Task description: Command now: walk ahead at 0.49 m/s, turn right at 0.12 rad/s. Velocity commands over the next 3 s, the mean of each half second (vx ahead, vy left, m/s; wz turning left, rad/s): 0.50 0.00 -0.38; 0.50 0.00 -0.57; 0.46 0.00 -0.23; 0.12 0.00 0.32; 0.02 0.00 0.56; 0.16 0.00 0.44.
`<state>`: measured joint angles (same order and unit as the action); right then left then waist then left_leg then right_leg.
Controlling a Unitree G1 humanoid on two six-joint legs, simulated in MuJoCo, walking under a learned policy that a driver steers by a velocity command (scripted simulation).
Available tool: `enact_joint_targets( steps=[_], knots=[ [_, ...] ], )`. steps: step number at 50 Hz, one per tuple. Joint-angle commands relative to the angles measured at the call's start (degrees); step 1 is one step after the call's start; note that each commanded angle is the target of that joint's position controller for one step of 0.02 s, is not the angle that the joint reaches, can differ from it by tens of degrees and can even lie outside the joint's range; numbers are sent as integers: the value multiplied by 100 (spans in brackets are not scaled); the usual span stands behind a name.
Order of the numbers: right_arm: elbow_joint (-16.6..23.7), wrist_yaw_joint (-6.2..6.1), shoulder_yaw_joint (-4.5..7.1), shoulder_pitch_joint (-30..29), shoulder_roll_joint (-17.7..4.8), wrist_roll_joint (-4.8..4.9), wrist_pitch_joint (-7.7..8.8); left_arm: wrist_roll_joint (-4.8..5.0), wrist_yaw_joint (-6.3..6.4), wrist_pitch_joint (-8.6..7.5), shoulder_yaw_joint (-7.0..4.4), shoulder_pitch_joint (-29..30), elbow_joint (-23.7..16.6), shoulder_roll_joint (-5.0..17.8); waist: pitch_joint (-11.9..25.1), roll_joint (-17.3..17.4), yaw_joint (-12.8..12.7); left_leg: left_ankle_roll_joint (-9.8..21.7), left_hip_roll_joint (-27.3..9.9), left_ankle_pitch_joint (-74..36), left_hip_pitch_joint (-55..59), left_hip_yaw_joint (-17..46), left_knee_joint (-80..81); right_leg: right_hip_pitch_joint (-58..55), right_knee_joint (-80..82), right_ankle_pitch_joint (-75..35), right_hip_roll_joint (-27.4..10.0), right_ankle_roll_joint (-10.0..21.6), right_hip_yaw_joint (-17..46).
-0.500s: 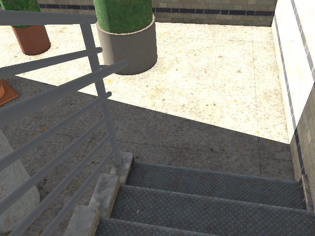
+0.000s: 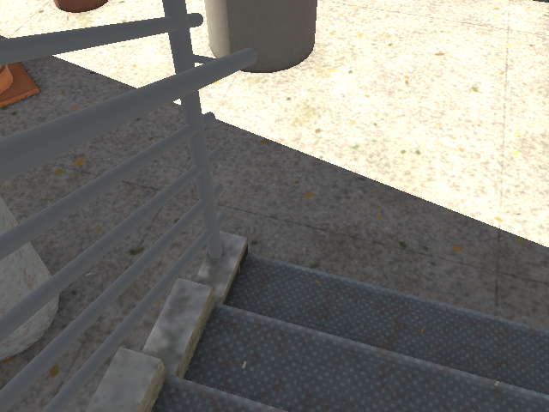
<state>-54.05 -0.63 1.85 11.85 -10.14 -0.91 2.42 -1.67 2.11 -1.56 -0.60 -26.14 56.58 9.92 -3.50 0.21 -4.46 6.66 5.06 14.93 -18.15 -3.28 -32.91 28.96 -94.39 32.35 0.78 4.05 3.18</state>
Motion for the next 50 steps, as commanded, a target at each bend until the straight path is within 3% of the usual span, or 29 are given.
enact_joint_targets(
  steps=[1, 3, 5, 7, 11, 14, 16, 17, 18, 20, 21, 22, 23, 24, 25, 26, 27, 28, 29, 31, 32, 33, 34, 36, 41, 44, 47, 49, 50],
  knots=[
    [18, -111, 198, 589, -833, -40, 232, -133, -127, 22, -266, -146, -168, 664, -499, -445, 49, 929, -1915, -1076, -663, 1752, 1431, 588, 2529, -1984, -493, -280, 439],
    [-236, -122, 254, 930, -951, 40, 238, -195, -223, 135, -238, -432, -6, 292, -43, 353, 67, 960, -1840, -2507, -504, 1410, 1120, 250, 2735, -2206, -397, -248, 117],
    [-206, -47, 262, 985, -839, 35, 308, -102, -238, 179, -339, -321, 12, 536, 86, 538, 94, 897, -1940, -2831, -201, 1297, 820, 625, 2528, -2983, -410, -48, 151],
    [-347, -63, 133, 1070, -394, 68, 447, -52, -288, 31, -444, 497, -267, 739, -74, 470, 271, 477, -1539, -1168, 256, 1101, 472, 1297, 3852, -4697, -481, 139, 714],
    [-274, -168, 105, 1076, -554, -96, 267, -66, -481, 28, -360, 1368, -452, 552, -196, 297, 464, 103, -1367, 713, -539, 597, -424, 417, 4882, -6415, -31, 104, 253],
    [-352, -227, 103, 1742, -637, -109, 228, -91, -408, 27, -269, 2817, -916, 463, -844, 240, 1182, 166, -1599, 834, -92, 669, -661, 827, 5735, -5818, -80, 5, -142],
    [-440, -330, 82, 1885, -753, -205, 173, 5, -452, 40, -233, 3093, -1123, 464, -1070, 222, 1365, 181, -1685, 389, 117, 707, -866, 648, 6425, -5383, -216, 10, -284],
    [-569, -409, 68, 1909, -748, -131, 191, 6, -444, -1, -208, 3053, -1175, 437, -1141, 276, 1245, 248, -1868, 93, 33, 774, -1105, 282, 6550, -5084, -331, 100, -289],
    [-649, -362, 48, 1999, -740, -160, 185, 32, -400, -18, -198, 2692, -981, 462, -897, 152, 1189, 175, -1816, -486, 64, 531, -1478, -335, 6684, -4989, -290, 225, -624],
    [-623, -292, 51, 1788, -999, -157, 158, -43, -356, -2, -345, 646, -208, 709, 17, -76, 219, 182, -1564, -2414, 303, -82, -3806, -2182, 7239, -4478, 128, 412, -1059],
    [-544, -263, 48, 1918, -1029, -124, 117, -113, -369, 18, -467, -255, 116, 1045, 444, -540, -126, 51, -1205, -1412, -389, -324, -5896, -3447, 7303, -4948, -7, 611, -779],
    [-433, -228, 13, 2466, -487, -41, 94, 1, -406, 38, -584, -610, 148, 1632, 1389, -1711, 198, -252, -573, 3860, -2999, -379, -8816, -5940, 4776, -7966, -1372, 1333, 578],
    [-186, -216, 46, 2222, -948, 83, 137, 352, -416, 132, -563, -893, -40, 1513, 2446, -848, -269, -359, -810, 3442, -3684, 127, -9043, -6442, 4970, -7256, -1913, 1694, 1670],
    [423, -217, 59, 1157, -925, 138, 182, 302, -300, 211, -631, -866, -128, 1792, 2341, -1074, -571, -544, -543, 2934, -4757, 114, -8856, -6215, 6649, -4342, -2468, 2247, 2993],
    [411, -211, 71, 662, -1012, -67, 175, 126, -204, 208, -547, -261, -183, 1510, 975, -251, -295, -462, -972, 1671, -4779, 412, -7600, -4671, 7344, -2396, -2297, 1940, 2938],
    [438, -228, 131, 483, -1094, -139, 66, 46, -144, 181, -419, 317, -363, 1153, 281, -235, 19, -537, -1123, 1384, -4107, 463, -6848, -3250, 7453, -2498, -2109, 1762, 2737],
    [304, -217, 172, 692, -1049, -158, -47, -33, -160, 22, -290, 688, -395, 891, -22, 256, 482, -596, -1283, 498, -3238, 789, -5455, -2047, 7294, -2866, -1721, 1478, 2296],
    [93, -169, 154, 1012, -850, -209, -178, -26, -192, -89, -303, 702, -444, 1010, -109, 25, 651, -640, -1238, 507, -2718, 785, -5021, -1382, 7193, -3041, -1406, 1521, 2169],
    [55, -143, 131, 920, -575, -195, -226, 112, -109, -197, -269, 871, -449, 909, -200, 81, 772, -852, -1246, -330, -2183, 750, -3794, -640, 7471, -2857, -878, 1374, 1719],
    [106, -17, 178, 815, -662, -309, -234, 155, -40, -136, -340, 625, -397, 1144, 316, -434, 710, -918, -1100, -637, -1770, 496, -3293, -883, 7318, -3914, -755, 1466, 1656],
    [-44, 16, 210, 1175, -679, -178, -247, 79, -82, -137, -365, 441, -375, 1166, 620, -556, 725, -853, -1082, -1266, -1725, 510, -3441, -1226, 7170, -4356, -791, 1474, 1631],
    [28, 14, 258, 879, -815, -112, -260, 74, -90, -110, -357, 335, -419, 1080, 420, -462, 652, -814, -1091, -1327, -1968, 530, -3399, -1233, 7121, -4380, -808, 1462, 1730],
    [294, 46, 374, 126, -1033, -181, -220, 105, -84, -138, -328, -4, -224, 932, 127, -9, 433, -821, -1215, -2077, -2780, 933, -2803, -1732, 6817, -3250, -661, 1397, 1986],
    [587, 82, 345, -578, -1023, -197, -147, 170, 3, -194, -292, -152, -182, 824, -166, 66, 324, -915, -1056, -2930, -2787, 948, -1724, -1434, 6801, -1892, -472, 1297, 2259],
    [738, 152, 254, -635, -767, -320, -36, 77, -19, -249, -261, 30, -544, 780, 51, -326, 269, -683, -626, -3750, -1665, 709, -1081, -693, 5738, -1904, -97, 1102, 2264],
    [1125, 195, 158, -1047, -564, -101, 63, -3, 90, -116, -262, -249, -563, 804, -151, -674, -51, -673, -392, -3340, -823, 619, 112, -555, 5174, -2267, 118, 905, 2073],
    [1018, 75, 228, -340, -723, 230, 165, -105, 267, 3, -271, -355, -608, 748, -245, -416, 86, -698, -735, -3894, -138, 1067, 1906, -1237, 3874, -2205, 356, 792, 2109],
    [535, -39, 361, 1207, -988, 104, 87, -90, 165, 37, -318, -264, -613, 937, 411, 228, 696, -654, -906, -4070, 1853, 769, 2343, -908, 1551, -1753, 630, 734, 1489],
    [357, -36, 380, 1804, -1102, 14, 69, -39, 21, 54, -299, -487, -562, 629, 779, 958, 788, -400, -1431, -4958, 3444, 1318, 1041, 744, -370, 1151, 1006, 599, 997]
  ],
)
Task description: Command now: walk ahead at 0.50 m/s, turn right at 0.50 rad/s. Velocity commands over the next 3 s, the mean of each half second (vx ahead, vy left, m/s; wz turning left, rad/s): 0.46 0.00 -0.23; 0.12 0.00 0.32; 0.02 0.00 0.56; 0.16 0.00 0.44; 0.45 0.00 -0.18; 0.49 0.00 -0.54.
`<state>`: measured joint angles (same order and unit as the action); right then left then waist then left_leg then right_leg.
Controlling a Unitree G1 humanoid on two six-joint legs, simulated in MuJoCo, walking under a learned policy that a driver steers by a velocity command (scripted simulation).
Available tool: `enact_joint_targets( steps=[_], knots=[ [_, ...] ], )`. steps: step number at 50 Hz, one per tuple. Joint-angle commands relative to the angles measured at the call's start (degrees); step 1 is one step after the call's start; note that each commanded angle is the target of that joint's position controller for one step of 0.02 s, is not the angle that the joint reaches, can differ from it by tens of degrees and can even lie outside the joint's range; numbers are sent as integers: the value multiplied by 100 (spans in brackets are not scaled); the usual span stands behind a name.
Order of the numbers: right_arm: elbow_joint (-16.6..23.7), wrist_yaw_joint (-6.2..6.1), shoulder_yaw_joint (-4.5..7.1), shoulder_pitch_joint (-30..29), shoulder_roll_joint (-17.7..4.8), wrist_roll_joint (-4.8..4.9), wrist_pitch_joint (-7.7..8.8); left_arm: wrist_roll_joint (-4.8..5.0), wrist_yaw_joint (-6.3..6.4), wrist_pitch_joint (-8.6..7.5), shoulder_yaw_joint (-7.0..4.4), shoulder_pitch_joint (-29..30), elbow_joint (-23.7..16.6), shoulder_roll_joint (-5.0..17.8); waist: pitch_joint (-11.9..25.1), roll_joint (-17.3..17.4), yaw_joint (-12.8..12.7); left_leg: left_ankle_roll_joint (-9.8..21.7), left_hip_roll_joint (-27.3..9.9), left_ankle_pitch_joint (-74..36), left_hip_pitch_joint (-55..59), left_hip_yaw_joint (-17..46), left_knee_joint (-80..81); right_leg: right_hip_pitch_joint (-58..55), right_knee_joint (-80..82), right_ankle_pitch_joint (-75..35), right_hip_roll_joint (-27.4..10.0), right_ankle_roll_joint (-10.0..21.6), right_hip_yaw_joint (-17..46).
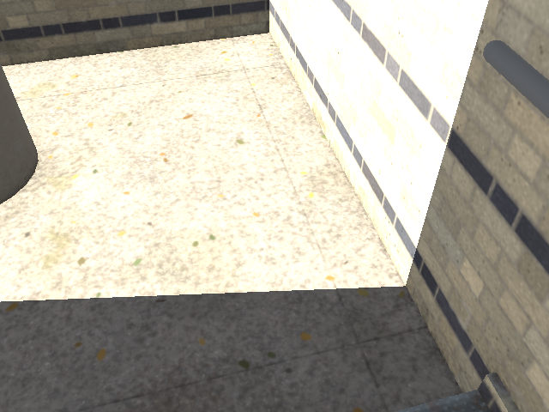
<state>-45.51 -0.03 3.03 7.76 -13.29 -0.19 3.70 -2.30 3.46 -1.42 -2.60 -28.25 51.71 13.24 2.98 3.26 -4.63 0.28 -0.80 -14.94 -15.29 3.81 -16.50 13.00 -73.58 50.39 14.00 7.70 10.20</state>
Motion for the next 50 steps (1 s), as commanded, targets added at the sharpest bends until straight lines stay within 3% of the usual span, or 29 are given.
enact_joint_targets(
  steps=[1, 2, 3, 4, 5, 6, 7, 10, 12, 13, 16, 18, 20, 22, 24, 26, 28, 29, 30, 31, 32, 33, 34, 36, 37, 39, 44, 48, 50],
  knots=[
    [-495, -8, 205, 2768, -882, -149, -37, 321, -95, 49, -76, -1134, -181, 177, 1120, 1121, 506, 486, -1828, -2599, 4828, 1209, -2828, 3794, -4347, 413, -460, 168, -1],
    [-467, 65, 197, 2959, -886, 5, -91, 207, -29, 50, 2, -1173, -200, 218, 1252, 847, 611, 577, -2204, -1352, 4609, 1847, -2555, 4559, -5002, -134, -778, 201, -188],
    [-393, -9, 360, 2563, -1197, 86, -36, 71, 11, 103, -17, -684, -280, 507, 891, 1063, 708, 1508, -2745, 1745, 3932, 3061, -1206, 5250, -5050, -1159, -858, 56, -577],
    [-267, -96, 240, 2019, -705, 69, -52, -161, -53, 207, -103, 469, -292, 807, -91, -148, 705, 1546, -2273, 4159, 2547, 2930, -300, 5446, -4029, -2092, -1126, -50, -558],
    [-290, -127, 164, 1974, -695, -112, 51, -162, -78, 287, -123, 1065, -472, 811, -837, 215, 761, 1666, -2341, 3507, 1363, 3060, -227, 5150, -3495, -2244, -1193, -148, -329],
    [-471, -155, 45, 1987, -432, -201, 144, -117, -47, 336, -117, 1354, -380, 671, -1377, -146, 629, 1308, -2006, 1928, 524, 2613, -590, 5031, -2907, -2836, -1196, -194, 127],
    [-440, -136, 18, 1795, -651, -229, 258, 42, -80, 333, -126, 1371, -382, 635, -1588, -338, 319, 990, -1632, 1699, -216, 1922, -357, 4473, -1333, -3475, -1323, -263, 218],
    [-530, -115, -9, 1720, -755, 10, 364, -27, -306, 287, -119, 1517, -141, 384, -1027, 404, 227, 941, -1016, 1064, -559, 977, 66, 3073, 1187, -4911, -1260, -526, -360],
    [-771, -109, -13, 2044, -758, 81, 302, 10, -352, 297, -84, 1340, -5, 228, -612, 782, 195, 984, -1201, 174, -108, 867, -27, 2705, 1073, -5540, -1438, -417, -333],
    [-809, -28, 4, 2037, -781, 4, 322, 134, -367, 336, -151, 1293, 51, 362, -656, 655, 154, 927, -1047, 375, -167, 452, -108, 2470, 1341, -5808, -1461, -458, -455],
    [-1092, -53, -58, 2485, -570, -72, 229, 123, -442, 181, -230, 2474, -250, 559, -973, 263, 690, 884, -755, 1808, 1047, 443, -582, 3489, 2535, -6564, -1429, -388, -356],
    [-1204, -90, -19, 2971, -654, -186, 222, 43, -478, 68, -200, 3202, -441, 437, -1082, 291, 1065, 1085, -951, 2027, 1629, 802, -689, 3945, 2684, -6525, -1498, -356, -425],
    [-1311, -163, -55, 3088, -508, -211, 213, -47, -455, -43, -141, 3568, -602, 397, -1298, 103, 1059, 1144, -926, 1395, 1829, 627, -1158, 3980, 3513, -6655, -1704, -455, -482],
    [-1157, -76, -125, 2832, -373, -373, 192, -33, -683, -147, -38, 3833, -645, 112, -970, -340, 1347, 977, -588, 1848, 1285, 384, -1524, 2692, 4514, -7746, -1616, -334, -1091],
    [-1142, -38, -143, 2522, -332, -256, 250, 76, -785, -116, -16, 3616, -560, -1, -1014, -227, 1305, 963, -484, 1925, 705, 405, -1760, 1624, 5022, -8153, -1670, -417, -1074],
    [-1225, -113, -195, 2720, -147, -221, 218, 124, -643, -89, 3, 3371, -455, 63, -1011, -308, 1430, 860, -302, 1553, 1150, 469, -2612, 1297, 5995, -8412, -1832, -551, -1020],
    [-1322, -206, -187, 2756, -239, -307, 28, 66, -447, -111, -6, 1886, 67, 264, -686, -383, 856, 795, -117, 1009, 1170, 526, -4330, 107, 6920, -8932, -1960, -468, -1053],
    [-1390, -197, -159, 2922, -289, -180, -28, -74, -396, -145, -88, 1120, 355, 553, -299, -711, 645, 740, 11, 1512, 307, 446, -5527, -1345, 6778, -9322, -1998, -524, -1374],
    [-1522, -164, -113, 3341, -280, -22, -92, -148, -406, -139, -155, 723, 446, 912, 38, -985, 531, 668, 509, 5303, -1112, 25, -6879, -2964, 5851, -10547, -2571, -528, -926],
    [-1746, -294, -80, 4357, -14, 413, -67, -207, -450, -197, -228, -220, 525, 1257, 1266, -1511, 505, 347, 866, 8028, -2451, 91, -9224, -4798, 3067, -14079, -3899, -132, -268],
    [-1475, -387, -127, 4065, -263, 546, -45, 44, -509, -91, -312, -248, 527, 1302, 2174, -1283, 305, 272, 427, 7591, -3402, 277, -9934, -5244, 2905, -13229, -4582, 553, 359],
    [-1389, -361, -111, 3349, -488, 364, -99, 151, -475, -37, -225, 144, 219, 890, 1992, -831, 148, 262, 82, 6807, -3692, 172, -9299, -4546, 3570, -10484, -4330, 634, 225],
    [-1081, -326, -161, 2390, -330, 173, -217, 41, -310, -99, -244, 982, -18, 918, 1567, -1268, 157, 166, -19, 6007, -4041, -208, -9293, -3479, 4383, -8177, -4469, 1162, 519],
    [-778, -183, -88, 1659, -435, -388, -389, 198, -54, -151, -99, 1494, -273, 562, 569, -560, 458, -33, -22, 4473, -2843, -401, -8498, -678, 5354, -7574, -4120, 1248, -24],
    [-672, -161, -63, 1399, -308, -450, -448, 142, -14, -222, -145, 1435, -100, 711, 106, -669, 579, -76, -40, 4100, -2590, -270, -8164, 140, 5361, -7982, -3983, 1109, -318],
    [-357, -95, -118, 1266, -18, -354, -495, 135, -7, -336, -143, 1492, -50, 753, -219, -807, 904, -189, -21, 3075, -2036, -240, -6529, 1000, 5447, -8002, -3527, 868, -921],
    [4, 32, -169, 838, 99, -235, -646, 213, 40, -121, -17, 1826, -464, 582, 576, -1192, 980, -138, 287, 1400, -1032, -657, -5299, 918, 4912, -7194, -3315, 281, -1531],
    [604, 128, -119, -24, -307, -289, -876, 75, -70, 197, -141, 1882, -797, 862, -190, -1481, 713, -131, 281, 2819, -694, -845, -4425, 1554, 5004, -4069, -3355, 26, -1590],
    [793, 218, -80, -12, -404, -186, -827, 19, -9, 377, -255, 1422, -738, 1097, -305, -1519, 461, 81, 141, 4495, -757, -663, -3130, 701, 4790, -4042, -3581, 30, -1227]
  ],
)
Over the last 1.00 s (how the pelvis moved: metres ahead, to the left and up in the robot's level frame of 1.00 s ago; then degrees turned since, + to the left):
0.55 -0.13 -0.28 -32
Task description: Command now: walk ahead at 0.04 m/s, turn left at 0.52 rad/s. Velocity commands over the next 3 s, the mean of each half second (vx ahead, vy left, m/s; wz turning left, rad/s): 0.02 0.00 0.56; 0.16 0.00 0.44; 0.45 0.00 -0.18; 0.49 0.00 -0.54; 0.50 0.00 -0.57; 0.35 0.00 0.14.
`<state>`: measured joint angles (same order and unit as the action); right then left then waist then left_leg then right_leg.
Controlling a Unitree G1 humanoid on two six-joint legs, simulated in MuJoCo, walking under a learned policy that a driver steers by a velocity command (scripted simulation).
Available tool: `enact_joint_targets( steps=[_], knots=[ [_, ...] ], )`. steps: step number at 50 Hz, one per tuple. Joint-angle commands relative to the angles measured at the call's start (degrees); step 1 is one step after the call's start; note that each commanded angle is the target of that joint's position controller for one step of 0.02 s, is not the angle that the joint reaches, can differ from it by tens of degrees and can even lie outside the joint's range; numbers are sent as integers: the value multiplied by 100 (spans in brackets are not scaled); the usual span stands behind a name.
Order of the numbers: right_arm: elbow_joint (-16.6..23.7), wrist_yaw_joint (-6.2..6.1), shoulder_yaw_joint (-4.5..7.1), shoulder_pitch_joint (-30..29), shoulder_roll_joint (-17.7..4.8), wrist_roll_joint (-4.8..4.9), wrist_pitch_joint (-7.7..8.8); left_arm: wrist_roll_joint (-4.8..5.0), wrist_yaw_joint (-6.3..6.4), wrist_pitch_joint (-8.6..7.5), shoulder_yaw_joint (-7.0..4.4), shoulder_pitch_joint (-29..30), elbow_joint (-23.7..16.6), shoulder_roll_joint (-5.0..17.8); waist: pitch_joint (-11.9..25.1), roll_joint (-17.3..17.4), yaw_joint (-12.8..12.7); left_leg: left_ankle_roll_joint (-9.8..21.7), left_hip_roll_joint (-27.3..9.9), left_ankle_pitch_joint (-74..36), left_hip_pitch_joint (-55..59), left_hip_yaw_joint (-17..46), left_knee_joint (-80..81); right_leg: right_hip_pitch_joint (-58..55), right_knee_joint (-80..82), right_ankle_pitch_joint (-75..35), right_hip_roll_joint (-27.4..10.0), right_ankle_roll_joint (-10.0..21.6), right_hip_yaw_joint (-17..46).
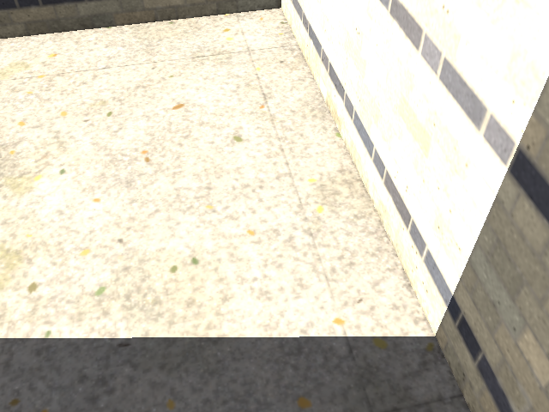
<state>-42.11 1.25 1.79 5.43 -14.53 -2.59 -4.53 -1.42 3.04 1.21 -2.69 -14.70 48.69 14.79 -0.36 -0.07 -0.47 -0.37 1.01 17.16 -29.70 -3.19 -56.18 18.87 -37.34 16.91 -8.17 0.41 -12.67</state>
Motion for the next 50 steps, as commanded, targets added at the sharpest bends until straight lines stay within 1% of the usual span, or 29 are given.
enact_joint_targets(
  steps=[1, 2, 3, 4, 5, 6, 7, 9, 11, 12, 16, 17, 21, 26, 28, 30, 31, 32, 33, 34, 35, 36, 38, 39, 40, 46, 48, 49, 50],
  knots=[
    [505, 89, 64, 264, -331, 87, 52, -87, 46, 175, -277, -15, -481, 1012, 123, -860, -23, 241, 33, 1477, 985, -76, 1270, -10, 810, -724, -1367, 763, 1091],
    [400, 66, 74, 788, -300, 92, 158, -8, -9, 195, -307, -76, -518, 1031, 271, -246, 232, 339, 131, 1084, 1880, -22, 2012, 383, -35, -710, -1204, 614, 849],
    [416, 27, 108, 1001, -471, 119, 296, 0, -72, 182, -279, -286, -449, 807, 138, 1027, 349, 445, -182, 52, 2487, 894, 2785, 1232, -1718, -331, -785, 281, 366],
    [750, -1, 226, 946, -1342, 298, 344, -30, -137, 175, -96, -7, -1006, 232, 68, 2465, 134, 1214, -2239, -3663, 2879, 4052, 2919, 3476, -3155, 2790, 447, -148, 180],
    [530, -95, 297, 1950, -1386, 318, 352, -50, -124, 139, -145, 1032, -1210, 660, 323, 1327, 901, 1746, -2277, -4727, 2721, 4225, 3428, 3449, -3162, 2520, 643, -170, 1386],
    [450, -180, 236, 1835, -1322, 170, 306, 82, -102, 108, -97, 1131, -1324, 515, 103, 1148, 573, 1885, -2123, -4023, 2675, 4025, 3360, 3581, -3339, 2092, 746, -143, 1637],
    [519, -253, 185, 1292, -1136, 207, 221, 58, -81, 91, -80, 1087, -1216, 485, -164, 1001, 278, 1829, -1880, -3540, 2410, 3421, 3292, 3669, -3391, 1469, 709, -140, 1628],
    [708, -284, 123, 685, -896, 293, 162, -67, -31, 201, -90, 664, -915, 553, 52, 839, -79, 1555, -1330, -3715, 1833, 2597, 3211, 2940, -3607, 560, 625, -218, 1571],
    [713, -211, 138, 744, -807, 223, 260, -110, -49, 346, -117, 419, -820, 520, 386, 475, -204, 1410, -1062, -4015, 1548, 2315, 3232, 2211, -3684, 244, 687, -281, 1472],
    [703, -205, 155, 819, -781, 247, 295, -97, -57, 369, -116, 507, -846, 483, 472, 343, -181, 1383, -977, -3810, 1677, 2269, 3249, 2201, -3603, 117, 697, -310, 1476],
    [612, -280, 193, 1239, -736, 312, 257, -65, -99, 401, -62, 887, -971, 325, 500, 511, 65, 1413, -800, -3003, 2220, 2433, 3286, 2348, -2839, -156, 668, -384, 1506],
    [624, -259, 249, 1299, -873, 273, 220, -101, -152, 396, -40, 964, -1052, 282, 478, 464, 85, 1436, -825, -3063, 2285, 2566, 3242, 2326, -2611, -56, 785, -367, 1465],
    [653, -155, 360, 1487, -1036, 220, 143, 30, -170, 237, 9, 1193, -1281, 279, 499, 693, 287, 1451, -824, -2645, 2413, 3009, 3239, 1956, -1855, 193, 958, -263, 1596],
    [836, -4, 336, 1273, -1001, 147, 67, 185, -182, 191, 22, 1061, -1416, 361, 335, 939, 322, 1406, -694, -2321, 1869, 3452, 3308, 819, -692, 783, 1244, -116, 1557],
    [914, 8, 342, 993, -1076, 137, 67, 223, -124, 124, 57, 654, -1331, 311, 403, 890, 130, 1278, -631, -2139, 1606, 3709, 3293, 32, 27, 719, 1297, -40, 1572],
    [906, -27, 283, 878, -903, 239, 78, 198, -53, 36, -2, -22, -1124, 363, 428, 535, -187, 839, -247, -1006, 695, 3510, 2868, -1639, 1409, -124, 954, 28, 1651],
    [798, -78, 237, 1163, -491, 220, 89, 108, -38, 19, -60, -117, -1133, 725, 432, -733, -117, 492, 460, 919, -177, 2587, 1566, -2435, 2036, 490, -35, 209, 2846],
    [1114, -155, 326, 938, -758, 205, 145, 89, -56, 26, -135, -178, -1154, 1327, 168, -1651, -187, 361, 1429, 2408, -1539, 1539, 373, -2495, 2190, -740, -1380, 838, 4713],
    [998, -193, 435, 739, -1193, 63, 184, 110, -48, 5, -93, -205, -1048, 1113, -112, -879, -107, 290, 864, 1954, -1648, 1519, -488, -2049, 2036, -1458, -1472, 1007, 4422],
    [846, -154, 452, 758, -1151, 54, 190, 81, -67, -28, -12, -29, -1075, 796, -80, -546, 10, 286, 718, 1401, -1533, 1394, -946, -1765, 2034, -773, -1135, 981, 3891],
    [732, -92, 403, 717, -1041, 90, 166, 1, -103, -42, 15, 218, -1089, 677, -185, -458, 77, 295, 604, 832, -1388, 1269, -1154, -1352, 2196, 133, -692, 895, 3219],
    [720, -3, 380, 637, -977, 86, 148, -30, -98, -84, 66, 342, -1131, 589, -258, -727, 89, 254, 580, 400, -1434, 1213, -1175, -1173, 2346, 728, -349, 863, 2914],
    [607, 129, 333, 595, -898, 84, 124, -18, -150, -133, 68, 110, -1041, 575, -367, -812, -1, 112, 580, -161, -1727, 1346, -991, -1195, 2539, 1290, -193, 884, 2839],
    [505, 129, 316, 625, -782, 87, 123, 75, -178, -137, 7, -99, -971, 688, -309, -645, -36, 51, 627, -487, -1628, 1411, -1008, -1078, 2612, 1316, -240, 943, 2883],
    [438, 98, 296, 616, -643, 71, 125, 80, -202, -165, 9, -297, -825, 659, -308, -604, -47, 18, 588, -568, -1553, 1351, -1047, -1079, 2658, 1138, -338, 984, 2789],
    [200, 28, 276, 32, -530, 24, 204, 106, -315, -389, -56, -805, -368, 804, -467, -553, -207, 7, 303, -1194, -1337, 1273, 228, -1209, 2936, 930, -416, 1044, 2538],
    [146, 64, 261, -192, -552, 48, 212, 98, -307, -422, -95, -1022, -215, 891, -570, -522, -295, 16, 173, -1290, -1199, 1068, 532, -1257, 2947, 660, -441, 1054, 2464],
    [48, 77, 299, -51, -598, 36, 222, 29, -338, -471, -127, -1146, -86, 899, -443, -568, -216, 116, 83, -1647, -1093, 1192, 118, -1378, 2813, 360, -608, 1163, 2518],
    [3, 104, 284, -118, -573, 49, 263, 31, -359, -480, -93, -1076, -45, 772, -480, -637, -161, 150, -31, -1702, -1307, 1116, 212, -1538, 2701, 231, -561, 1172, 2436]
  ],
)
Over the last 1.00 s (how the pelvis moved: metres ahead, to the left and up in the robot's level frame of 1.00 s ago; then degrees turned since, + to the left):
0.38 -0.03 -0.21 7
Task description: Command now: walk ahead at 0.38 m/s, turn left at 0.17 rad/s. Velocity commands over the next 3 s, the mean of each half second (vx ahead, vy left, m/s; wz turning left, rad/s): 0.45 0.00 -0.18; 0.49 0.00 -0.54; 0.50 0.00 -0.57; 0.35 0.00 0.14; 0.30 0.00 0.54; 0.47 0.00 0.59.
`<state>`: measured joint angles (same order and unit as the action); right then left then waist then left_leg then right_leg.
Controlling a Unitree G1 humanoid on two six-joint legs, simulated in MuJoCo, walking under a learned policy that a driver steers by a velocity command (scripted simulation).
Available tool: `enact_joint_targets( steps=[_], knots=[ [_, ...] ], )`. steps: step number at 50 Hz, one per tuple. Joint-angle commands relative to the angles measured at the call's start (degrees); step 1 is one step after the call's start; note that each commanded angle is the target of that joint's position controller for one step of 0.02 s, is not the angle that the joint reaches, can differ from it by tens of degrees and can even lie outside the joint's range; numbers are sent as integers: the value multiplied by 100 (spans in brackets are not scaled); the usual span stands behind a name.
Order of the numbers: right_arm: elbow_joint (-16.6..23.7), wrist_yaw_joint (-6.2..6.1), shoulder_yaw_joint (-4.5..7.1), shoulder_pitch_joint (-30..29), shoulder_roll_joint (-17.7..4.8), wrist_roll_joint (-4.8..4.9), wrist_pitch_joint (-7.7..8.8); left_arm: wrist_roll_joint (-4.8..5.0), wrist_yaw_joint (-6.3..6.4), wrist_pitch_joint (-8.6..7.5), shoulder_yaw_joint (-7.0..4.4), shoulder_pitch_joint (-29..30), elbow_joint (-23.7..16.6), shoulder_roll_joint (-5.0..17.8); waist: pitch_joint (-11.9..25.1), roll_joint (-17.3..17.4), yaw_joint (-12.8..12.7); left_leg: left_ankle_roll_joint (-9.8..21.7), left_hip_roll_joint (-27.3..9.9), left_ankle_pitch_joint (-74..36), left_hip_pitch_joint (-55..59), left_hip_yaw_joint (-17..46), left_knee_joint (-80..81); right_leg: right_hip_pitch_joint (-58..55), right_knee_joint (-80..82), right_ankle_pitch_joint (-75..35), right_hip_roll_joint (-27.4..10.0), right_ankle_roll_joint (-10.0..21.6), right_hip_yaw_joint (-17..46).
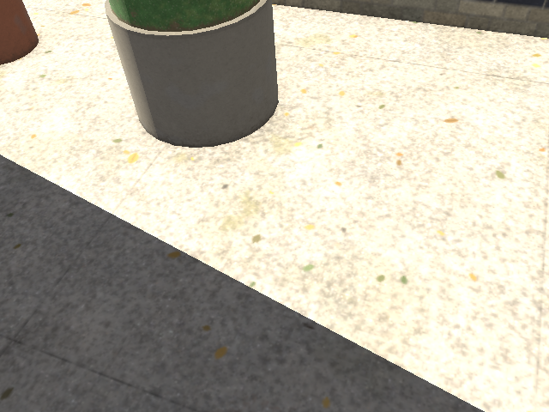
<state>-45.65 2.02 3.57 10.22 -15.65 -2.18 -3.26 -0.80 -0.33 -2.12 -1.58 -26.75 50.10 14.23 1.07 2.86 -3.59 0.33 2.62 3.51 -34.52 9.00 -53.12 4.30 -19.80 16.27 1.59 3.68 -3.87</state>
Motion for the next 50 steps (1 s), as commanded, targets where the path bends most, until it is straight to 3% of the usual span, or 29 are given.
enact_joint_targets(
  steps=[1, 7, 8, 10, 11, 12, 13, 14, 15, 17, 18, 21, 23, 26, 29, 30, 32, 33, 34, 35, 36, 37, 38, 39, 41, 44, 47, 49, 50],
  knots=[
    [331, 55, 77, -684, -390, -14, 161, -38, -28, -165, -186, 78, -143, 732, -607, -960, 116, 103, -258, -232, -819, -183, 33, -208, 842, 80, -1536, 861, 1486],
    [218, 42, -43, -963, -182, -157, 441, -113, 3, -226, -249, -262, 184, 936, -456, -809, 30, 245, -325, 876, 326, -1153, 488, 20, -284, -2357, -1512, 992, 1135],
    [124, 33, -56, -703, -134, -134, 468, -111, 13, -207, -242, -184, 199, 905, -476, -918, 193, 310, -201, 1265, 893, -1275, 680, 337, -568, -2546, -1498, 948, 1139],
    [-865, -43, 131, 1634, -459, -47, 542, -107, -49, -148, -314, 578, -25, 1008, 260, -395, 1285, 523, -132, 1072, 3884, -1125, 1769, 1752, -3106, -3131, -791, 611, 560],
    [-1154, -107, 295, 2447, -1184, -78, 620, -173, -93, -161, -251, 450, -145, 441, 496, 1200, 1333, 892, -1633, 1627, 5115, 974, 2493, 3454, -5655, 988, -17, 276, 259],
    [-1047, -109, 212, 2374, -1236, 63, 687, -116, -55, -206, -254, -29, -100, 389, 433, 883, 983, 965, -2389, 790, 5157, 2337, 2974, 4499, -6137, 1610, 219, 365, 979],
    [-1189, -163, 278, 2206, -1318, 100, 703, -106, -62, -198, -266, 514, -227, 510, -121, 817, 1058, 1291, -2551, 1374, 4509, 2472, 3367, 5023, -6093, 1462, 36, 365, 961],
    [-1028, -178, 207, 1632, -987, 3, 777, -117, -100, -173, -324, 909, -193, 626, -805, 333, 868, 1273, -2396, 716, 3813, 1891, 3298, 4957, -5661, 1237, -177, 351, 1081],
    [-920, -179, 128, 1144, -729, -12, 838, -112, -135, -124, -351, 879, -114, 634, -1027, 202, 616, 1147, -2196, 66, 3231, 1249, 3265, 4535, -5166, 877, -326, 254, 1127],
    [-860, -201, 107, 791, -519, -75, 919, -231, -210, 103, -403, 619, 103, 569, -971, 422, 307, 1003, -1798, -386, 2687, 408, 2978, 3906, -4977, -58, -450, 121, 892],
    [-839, -192, 49, 696, -377, -17, 987, -244, -246, 140, -414, 909, 22, 538, -911, 42, 201, 888, -1443, 82, 2299, -109, 3001, 3623, -4285, -895, -392, 127, 779],
    [-1114, -254, -6, 770, -190, 72, 1147, -184, -326, 27, -274, 2001, -252, 105, -816, 142, 357, 599, -957, 1270, 1651, -1019, 2860, 2700, -2257, -3453, -146, 104, 321],
    [-1205, -312, -79, 894, -35, 83, 1145, 6, -341, 10, -153, 2097, -112, -48, -647, 219, 340, 463, -867, 1931, 1073, -1243, 2703, 1638, -1865, -5058, 5, 179, 79],
    [-1350, -311, -88, 1371, -109, 109, 1155, -93, -374, 17, -71, 2555, -129, 135, -1104, -95, 555, 494, -1005, 2044, 1632, -1206, 2070, 1851, -1404, -5023, -70, 187, -32],
    [-1458, -397, -137, 1942, -181, -123, 954, -168, -368, -34, -36, 2842, -136, 238, -1391, -202, 814, 586, -1076, 801, 2991, -1184, 928, 2644, -414, -3864, -202, 223, -86],
    [-1494, -441, -120, 2043, -293, -112, 885, -257, -309, -70, -39, 2450, -15, 313, -1170, -333, 676, 594, -1029, -216, 3188, -1262, 209, 2173, -77, -3560, -115, 307, -228],
    [-1527, -424, -57, 1973, -530, 8, 749, -290, -231, -122, -182, 487, 609, 505, -158, -430, -305, 577, -851, -1501, 2617, -1560, -2463, -131, 387, -3518, -25, 642, -191],
    [-1391, -323, -59, 2034, -268, 69, 759, -296, -260, -93, -333, 4, 819, 977, 136, -1202, -251, 408, -237, 2853, 317, -1858, -4756, -2035, -784, -5052, -711, 1092, 504],
    [-1041, -355, -119, 2109, -189, 234, 776, -155, -281, -48, -435, -424, 760, 1409, 1326, -1482, -268, 303, -382, 4088, -1729, -1037, -5618, -4291, -2372, -6220, -1927, 1789, 1917],
    [-759, -388, -124, 1656, -484, 165, 814, -22, -257, 25, -449, -559, 665, 1303, 1815, -642, -534, 298, -586, 3609, -2148, -746, -5420, -4251, -1725, -4981, -2132, 2070, 2707],
    [-430, -372, -219, 1133, -301, 150, 953, -203, 19, 78, -478, -379, 582, 1401, 1686, -1042, -559, 221, -504, 2764, -3057, -524, -5267, -3891, -407, -1524, -2647, 2448, 4046],
    [-513, -327, -104, 664, -754, -15, 1000, -58, 84, 64, -346, 517, 389, 853, 546, 206, -172, 202, -821, 1678, -2723, -636, -3986, -2367, 242, -531, -2256, 1889, 3561],
    [-358, -250, -61, 428, -683, -66, 902, 8, 125, -24, -294, 1041, 250, 884, -217, -110, 231, -79, -916, 1516, -1780, -568, -2721, -611, 364, -2181, -2229, 1985, 3418],
    [-397, -243, -78, 452, -546, -140, 750, -17, 96, -79, -264, 1156, 289, 732, -481, 297, 502, -268, -1013, 1640, -799, -524, -1917, 545, 379, -3090, -1857, 1909, 3009],
    [-291, -226, -184, 334, -132, -63, 613, -13, 76, -194, -290, 1217, 257, 839, -344, -26, 610, -384, -866, 1259, 416, -747, -764, 1483, 449, -3912, -1139, 1645, 2185],
    [-347, -181, -217, 138, 47, 77, 735, 64, -16, -248, -279, 1220, 222, 682, -40, -640, 380, -180, -501, -234, 1387, -1012, 921, 1485, 225, -3973, -413, 1158, 1480],
    [-72, -236, -203, -688, -88, 65, 732, 110, -57, -125, -342, 749, 344, 840, -188, -550, 67, -132, -373, -310, 1272, -902, 1498, 956, 35, -3194, -532, 949, 1936],
    [54, -230, -141, -777, -229, 54, 772, -16, -10, -79, -331, 529, 398, 821, -320, -514, 161, -119, -327, 234, 1392, -756, 1950, 686, -269, -2721, -673, 850, 2364],
    [-27, -217, -92, -345, -288, 77, 805, -23, 9, -68, -367, 791, 309, 907, -209, -405, 455, -27, -191, 274, 1939, -825, 2209, 750, -638, -2892, -663, 738, 2433]
  ],
)
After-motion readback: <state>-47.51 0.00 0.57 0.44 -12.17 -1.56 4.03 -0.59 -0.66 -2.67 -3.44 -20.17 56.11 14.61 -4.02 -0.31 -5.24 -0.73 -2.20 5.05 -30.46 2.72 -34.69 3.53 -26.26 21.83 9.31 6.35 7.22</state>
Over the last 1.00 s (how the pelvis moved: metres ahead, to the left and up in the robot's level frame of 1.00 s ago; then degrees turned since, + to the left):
0.06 0.02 0.02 30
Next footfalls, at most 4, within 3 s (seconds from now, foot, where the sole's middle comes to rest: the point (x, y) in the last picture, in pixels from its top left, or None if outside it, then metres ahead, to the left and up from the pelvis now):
0.18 left None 0.13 0.15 -0.78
0.64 right None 0.48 -0.01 -0.94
1.04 left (300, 347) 0.79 0.06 -0.94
1.54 right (412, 340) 0.83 -0.27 -0.94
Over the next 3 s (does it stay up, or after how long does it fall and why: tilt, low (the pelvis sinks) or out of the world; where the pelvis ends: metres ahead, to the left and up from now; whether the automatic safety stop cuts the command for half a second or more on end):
stays up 1.23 -0.38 -0.18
